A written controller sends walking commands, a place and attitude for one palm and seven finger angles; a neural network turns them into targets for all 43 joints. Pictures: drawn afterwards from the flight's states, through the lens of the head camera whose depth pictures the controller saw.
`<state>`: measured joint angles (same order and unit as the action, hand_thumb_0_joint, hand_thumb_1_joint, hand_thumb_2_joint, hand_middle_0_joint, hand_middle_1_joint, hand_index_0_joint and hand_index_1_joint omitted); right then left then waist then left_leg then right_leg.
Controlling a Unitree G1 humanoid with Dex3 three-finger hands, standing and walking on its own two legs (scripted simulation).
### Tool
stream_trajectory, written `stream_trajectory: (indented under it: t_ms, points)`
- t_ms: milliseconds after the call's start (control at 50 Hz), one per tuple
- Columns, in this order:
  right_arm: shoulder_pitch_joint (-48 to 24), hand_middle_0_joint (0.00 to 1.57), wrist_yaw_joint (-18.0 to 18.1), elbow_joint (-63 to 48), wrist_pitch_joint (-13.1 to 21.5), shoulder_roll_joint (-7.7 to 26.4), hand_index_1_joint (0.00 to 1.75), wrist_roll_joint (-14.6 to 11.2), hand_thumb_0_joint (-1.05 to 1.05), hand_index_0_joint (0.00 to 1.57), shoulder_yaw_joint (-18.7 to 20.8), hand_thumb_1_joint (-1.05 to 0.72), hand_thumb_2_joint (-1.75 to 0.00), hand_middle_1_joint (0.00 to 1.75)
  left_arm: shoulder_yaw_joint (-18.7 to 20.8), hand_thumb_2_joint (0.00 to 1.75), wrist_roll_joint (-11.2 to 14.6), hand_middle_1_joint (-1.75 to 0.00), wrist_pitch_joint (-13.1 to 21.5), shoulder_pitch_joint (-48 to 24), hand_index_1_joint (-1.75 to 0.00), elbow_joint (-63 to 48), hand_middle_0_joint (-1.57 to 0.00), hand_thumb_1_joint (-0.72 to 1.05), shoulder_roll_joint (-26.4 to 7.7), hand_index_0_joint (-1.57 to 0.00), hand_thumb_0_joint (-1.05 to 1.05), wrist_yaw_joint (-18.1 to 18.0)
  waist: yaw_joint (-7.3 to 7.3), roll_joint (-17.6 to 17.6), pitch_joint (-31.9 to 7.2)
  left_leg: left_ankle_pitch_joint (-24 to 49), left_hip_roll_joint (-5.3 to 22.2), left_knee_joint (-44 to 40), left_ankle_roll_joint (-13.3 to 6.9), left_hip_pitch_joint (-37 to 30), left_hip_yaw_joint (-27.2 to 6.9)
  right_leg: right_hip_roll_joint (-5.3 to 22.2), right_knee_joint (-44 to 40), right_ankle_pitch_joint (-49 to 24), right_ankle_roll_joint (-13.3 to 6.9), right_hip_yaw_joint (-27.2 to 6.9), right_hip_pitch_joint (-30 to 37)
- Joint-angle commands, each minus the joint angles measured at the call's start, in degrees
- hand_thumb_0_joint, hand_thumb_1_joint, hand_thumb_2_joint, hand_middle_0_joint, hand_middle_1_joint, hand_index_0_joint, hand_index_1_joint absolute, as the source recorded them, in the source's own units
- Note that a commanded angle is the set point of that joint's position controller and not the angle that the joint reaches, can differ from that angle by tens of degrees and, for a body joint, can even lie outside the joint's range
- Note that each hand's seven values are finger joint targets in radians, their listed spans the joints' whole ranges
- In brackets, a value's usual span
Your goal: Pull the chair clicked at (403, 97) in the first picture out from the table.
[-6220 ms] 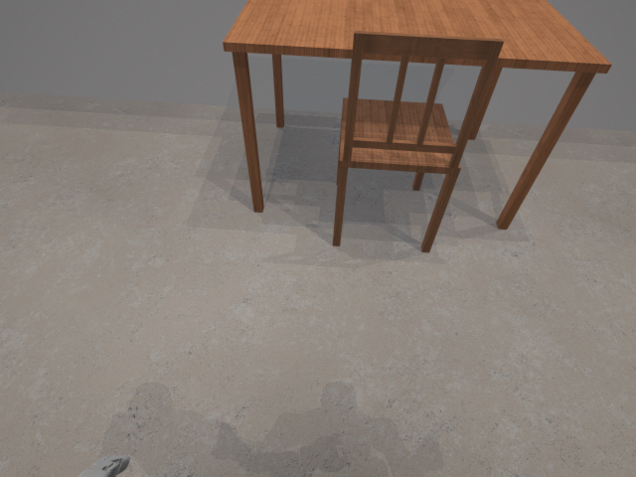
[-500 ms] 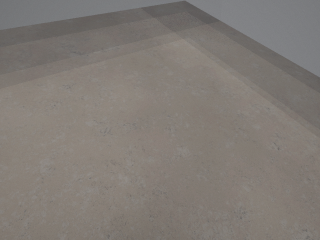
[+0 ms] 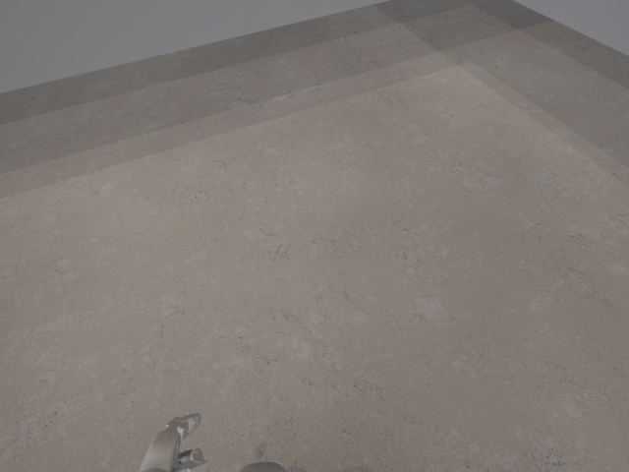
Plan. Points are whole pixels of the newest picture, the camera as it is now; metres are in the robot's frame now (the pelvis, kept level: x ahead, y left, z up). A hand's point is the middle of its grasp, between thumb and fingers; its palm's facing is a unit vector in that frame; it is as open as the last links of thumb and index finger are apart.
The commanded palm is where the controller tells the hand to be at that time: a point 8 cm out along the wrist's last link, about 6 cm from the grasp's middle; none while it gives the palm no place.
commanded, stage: turn to face it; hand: left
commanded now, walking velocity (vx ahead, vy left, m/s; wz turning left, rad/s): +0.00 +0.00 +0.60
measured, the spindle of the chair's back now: out of the picture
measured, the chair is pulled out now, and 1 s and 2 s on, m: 0.00 0.00 0.00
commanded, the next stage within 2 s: none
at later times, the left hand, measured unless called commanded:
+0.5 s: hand out of the picture -0.05 +0.28 -0.18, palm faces +0.35 -0.90 -0.25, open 7.4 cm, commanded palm none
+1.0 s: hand out of the picture +0.03 +0.25 -0.14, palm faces +0.52 -0.80 -0.29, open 7.4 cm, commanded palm none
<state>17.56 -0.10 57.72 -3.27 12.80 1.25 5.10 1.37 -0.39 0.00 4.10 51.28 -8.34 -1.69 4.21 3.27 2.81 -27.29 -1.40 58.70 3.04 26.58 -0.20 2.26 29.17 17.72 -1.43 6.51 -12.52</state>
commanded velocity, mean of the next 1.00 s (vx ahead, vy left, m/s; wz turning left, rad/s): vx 0.00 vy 0.00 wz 0.60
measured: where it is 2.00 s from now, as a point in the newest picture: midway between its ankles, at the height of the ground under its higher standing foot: outside the picture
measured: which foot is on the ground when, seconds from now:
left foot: up 0.00-0.32, down 0.34-0.94, up 0.96-1.00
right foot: down 0.00-0.36, up 0.38-0.92, down 0.94-1.00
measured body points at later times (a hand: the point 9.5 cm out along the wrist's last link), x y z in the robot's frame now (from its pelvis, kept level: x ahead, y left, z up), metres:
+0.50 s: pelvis -0.01 +0.05 +0.00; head +0.03 +0.10 +0.44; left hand -0.07 +0.33 -0.17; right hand +0.21 -0.15 -0.11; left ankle -0.01 +0.13 -0.74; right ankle +0.01 -0.12 -0.64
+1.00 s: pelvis +0.01 +0.00 +0.00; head +0.05 +0.00 +0.44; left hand +0.00 +0.29 -0.11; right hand +0.18 -0.20 -0.16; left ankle -0.02 +0.12 -0.71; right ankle +0.07 -0.09 -0.74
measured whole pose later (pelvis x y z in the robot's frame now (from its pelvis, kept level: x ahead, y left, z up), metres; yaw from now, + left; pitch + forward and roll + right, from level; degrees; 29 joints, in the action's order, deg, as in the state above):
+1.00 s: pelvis +0.01 +0.00 +0.00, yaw +35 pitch +1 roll +0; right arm 15.7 -0.7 53.9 -4.0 14.6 1.3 5.4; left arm 1.4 -0.5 -1.3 6.7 47.6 -11.0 -1.5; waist 3.2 3.6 3.1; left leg -24.0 -5.6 47.1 1.4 26.3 -6.6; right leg 0.7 30.6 17.3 -0.4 2.3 -14.1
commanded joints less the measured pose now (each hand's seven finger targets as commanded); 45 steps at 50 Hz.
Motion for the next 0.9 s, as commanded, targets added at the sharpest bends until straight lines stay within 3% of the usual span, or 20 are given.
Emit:
stream_trajectory:
  t_ms: [0,120,240,260,280,300,320,340,360,380,420,440,460,500,620,720,780,840,860,880]
  points:
    - [-1.14,0.20,-0.82,-4.40,0.01,3.58,0.30,-0.06,0.00,0.20,0.77,-0.90,-0.90,0.30,2.57,0.90,-0.38,-0.30,1.09,3.89,-0.30,-2.78,-0.20,0.90,-9.98,-0.20,0.00,-0.72,-2.51,-12.69,-1.28,4.50,4.67,11.51,2.03,8.41,0.95,16.27,-9.01,-34.92,-3.99,-4.62,6.14]
    - [-9.59,0.20,-1.47,-7.89,-0.38,4.02,0.30,-0.11,0.00,0.20,0.16,-0.90,-0.90,0.30,3.03,0.90,-0.97,-0.30,0.50,9.25,-0.30,-2.12,-0.20,0.90,-12.72,-0.20,0.00,-0.51,-5.21,-14.20,-0.54,4.85,4.88,1.64,2.22,6.04,4.23,17.05,-8.03,-34.26,-4.59,-1.12,7.22]
    - [-13.66,0.20,-1.98,-10.82,0.66,4.66,0.30,-0.45,0.00,0.20,-0.78,-0.90,-0.90,0.30,3.98,0.90,-1.38,-0.30,-0.25,11.05,-0.30,-2.15,-0.20,0.90,-16.00,-0.20,0.00,-0.13,-6.61,-16.27,-3.42,4.73,3.59,-15.04,0.11,-2.19,8.21,18.59,-3.20,-34.57,-4.00,1.79,8.80]
    - [-12.71,0.20,-1.90,-11.18,0.94,5.25,0.30,-0.46,0.00,0.20,-0.73,-0.90,-0.90,0.30,4.16,0.90,-1.36,-0.30,-0.32,11.02,-0.30,-2.01,-0.20,0.90,-16.27,-0.20,0.00,-0.05,-6.03,-15.78,-4.29,6.14,3.41,-19.12,-0.29,-4.94,8.56,18.90,-0.81,-34.50,-3.32,2.38,8.59]
    - [-10.22,0.20,-1.74,-10.93,1.21,6.41,0.30,-0.27,0.00,0.20,-0.40,-0.90,-0.90,0.30,4.35,0.90,-1.04,-0.30,-0.34,10.97,-0.30,-2.13,-0.20,0.90,-16.75,-0.20,0.00,0.14,-4.51,-13.66,-6.41,10.31,2.41,-24.79,-0.83,-9.54,9.36,18.22,3.79,-34.47,-1.90,4.30,8.10]
    - [-5.69,0.20,-1.69,-9.95,1.62,8.95,0.30,-0.09,0.00,0.20,0.30,-0.90,-0.90,0.30,4.35,0.90,-0.58,-0.30,-0.45,10.60,-0.30,-2.30,-0.20,0.90,-16.86,-0.20,0.00,0.36,-1.71,-9.42,-9.21,19.01,3.18,-31.69,-1.90,-19.26,7.51,17.40,12.84,-30.51,0.49,5.69,2.97]
    - [-0.67,0.20,-1.28,-9.40,2.43,16.10,0.30,0.22,0.00,0.20,2.13,-0.90,-0.90,0.30,4.10,0.90,-0.06,-0.30,-0.46,10.47,-0.30,-4.21,-0.20,0.90,-13.82,-0.20,0.00,0.85,1.16,7.31,-13.69,37.87,16.92,-34.77,-8.07,-32.04,-10.52,10.34,27.35,-5.40,5.19,7.12,-12.04]
    - [2.57,0.20,-0.80,-8.62,2.44,20.64,0.30,-0.74,0.00,0.20,3.02,-0.90,-0.90,0.30,2.77,0.90,-0.08,-0.30,-0.74,7.76,-0.30,-6.80,-0.20,0.90,-11.05,-0.20,0.00,0.88,2.19,15.91,-15.07,62.06,27.45,-35.58,-15.90,-34.15,-23.52,4.77,37.87,22.43,7.43,1.24,-22.26]
    - [2.41,0.20,-0.62,-7.94,1.98,19.70,0.30,-1.05,0.00,0.20,2.51,-0.90,-0.90,0.30,2.93,0.90,-0.45,-0.30,-1.60,6.23,-0.30,-7.01,-0.20,0.90,-12.98,-0.20,0.00,0.48,1.57,7.21,-13.33,55.83,27.89,-34.77,-16.85,-31.03,-17.25,6.70,40.33,20.57,6.48,-3.66,-21.81]
    - [0.02,0.20,-0.03,-8.39,2.37,17.26,0.30,-0.67,0.00,0.20,2.20,-0.90,-0.90,0.30,3.20,0.90,-0.70,-0.30,-1.94,4.44,-0.30,-5.98,-0.20,0.90,-12.02,-0.20,0.00,0.17,1.38,8.50,-10.59,49.98,23.99,-36.45,-15.06,-27.13,-17.29,6.82,41.27,17.10,6.61,-4.73,-23.21]
    - [-7.18,0.20,0.35,-10.69,2.43,14.56,0.30,-0.42,0.00,0.20,1.14,-0.90,-0.90,0.30,3.77,0.90,-0.69,-0.30,-1.99,5.82,-0.30,-4.20,-0.20,0.90,-12.87,-0.20,0.00,0.72,-1.74,6.13,-6.41,40.30,18.29,-37.66,-11.97,-20.94,-12.50,6.45,42.38,8.30,6.96,-6.44,-22.11]
    - [-9.29,0.20,0.27,-11.18,2.61,13.35,0.30,-0.47,0.00,0.20,0.73,-0.90,-0.90,0.30,3.97,0.90,-0.78,-0.30,-2.07,7.80,-0.30,-3.32,-0.20,0.90,-12.72,-0.20,0.00,1.00,-3.27,5.54,-6.01,37.36,15.78,-38.49,-10.61,-19.53,-10.57,5.87,41.98,5.06,7.13,-6.14,-20.84]
    - [-9.69,0.20,0.23,-11.53,2.88,12.91,0.30,-0.65,0.00,0.20,0.60,-0.90,-0.90,0.30,4.04,0.90,-0.86,-0.30,-2.02,8.94,-0.30,-2.79,-0.20,0.90,-12.77,-0.20,0.00,1.34,-3.81,4.31,-6.61,35.75,14.30,-39.10,-9.78,-19.15,-9.35,5.42,41.54,2.70,7.39,-5.82,-19.84]
    - [-9.81,0.20,0.06,-11.54,2.93,12.59,0.30,-0.73,0.00,0.20,0.61,-0.90,-0.90,0.30,4.06,0.90,-0.90,-0.30,-2.27,10.08,-0.30,-2.48,-0.20,0.90,-12.50,-0.20,0.00,1.23,-4.31,4.22,-6.52,31.24,13.18,-40.60,-9.62,-17.48,-8.99,4.97,39.79,0.40,7.80,-6.07,-18.78]
    - [-5.95,0.20,-0.02,-10.35,2.56,12.08,0.30,-0.43,0.00,0.20,1.10,-0.90,-0.90,0.30,3.99,0.90,-0.79,-0.30,-2.21,5.66,-0.30,-4.41,-0.20,0.90,-12.07,-0.20,0.00,0.66,-2.88,3.64,-4.15,22.95,13.37,-42.38,-11.82,-16.60,-16.23,3.77,32.45,1.77,8.34,-7.09,-19.14]
    - [-2.64,0.20,0.25,-9.12,2.38,11.95,0.30,-0.01,0.00,0.20,1.68,-0.90,-0.90,0.30,3.59,0.90,-0.39,-0.30,-1.61,1.42,-0.30,-6.62,-0.20,0.90,-11.01,-0.20,0.00,0.34,-1.33,5.18,-5.82,29.78,13.74,-39.62,-13.67,-20.29,-21.95,1.70,24.40,6.55,7.67,-7.84,-18.30]
    - [-2.52,0.20,0.38,-9.13,2.12,11.94,0.30,0.15,0.00,0.20,1.94,-0.90,-0.90,0.30,3.21,0.90,-0.02,-0.30,-1.31,1.60,-0.30,-7.28,-0.20,0.90,-10.20,-0.20,0.00,0.12,-1.65,6.10,-7.07,35.26,13.23,-37.47,-13.86,-19.27,-24.33,-0.10,17.74,8.03,6.88,-8.00,-13.60]
    - [-4.37,0.20,0.28,-9.51,1.81,11.89,0.30,0.05,0.00,0.20,2.23,-0.90,-0.90,0.30,3.19,0.90,0.43,-0.30,-0.97,5.25,-0.30,-6.60,-0.20,0.90,-10.13,-0.20,0.00,-0.13,-3.28,6.10,-8.53,36.64,10.84,-35.27,-12.14,-14.95,-25.26,-2.30,6.88,4.08,5.74,-7.16,-4.44]
    - [-4.92,0.20,0.18,-9.66,1.75,11.44,0.30,-0.22,0.00,0.20,2.22,-0.90,-0.90,0.30,3.27,0.90,0.43,-0.30,-0.65,6.78,-0.30,-6.26,-0.20,0.90,-10.74,-0.20,0.00,-0.21,-4.28,4.68,-8.80,35.10,9.44,-33.60,-10.75,-11.95,-25.09,-2.30,0.20,-0.60,5.58,-7.01,0.70]
    - [-5.24,0.20,-0.01,-9.83,1.71,10.39,0.30,-0.55,0.00,0.20,2.03,-0.90,-0.90,0.30,3.63,0.90,0.43,-0.30,-0.25,8.82,-0.30,-5.85,-0.20,0.90,-11.82,-0.20,0.00,-0.37,-5.41,1.90,-9.45,28.51,7.12,-31.52,-8.13,-6.95,-23.33,-0.41,-7.88,-5.88,5.08,-7.65,8.04]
